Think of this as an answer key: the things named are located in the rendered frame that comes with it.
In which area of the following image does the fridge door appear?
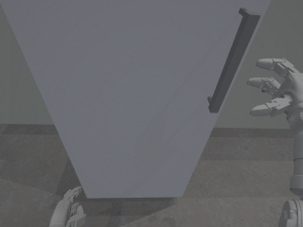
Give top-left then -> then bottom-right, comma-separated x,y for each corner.
0,0 -> 271,199

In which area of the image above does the robot right forearm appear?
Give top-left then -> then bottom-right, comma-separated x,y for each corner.
286,102 -> 303,201

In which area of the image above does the robot right hand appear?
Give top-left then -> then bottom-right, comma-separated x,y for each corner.
246,58 -> 303,117

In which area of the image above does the robot right upper arm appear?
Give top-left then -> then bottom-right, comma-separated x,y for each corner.
278,199 -> 303,227

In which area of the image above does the handle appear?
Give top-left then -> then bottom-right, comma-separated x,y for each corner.
207,8 -> 261,114

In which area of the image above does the robot left hand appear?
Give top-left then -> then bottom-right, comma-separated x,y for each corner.
49,185 -> 86,227

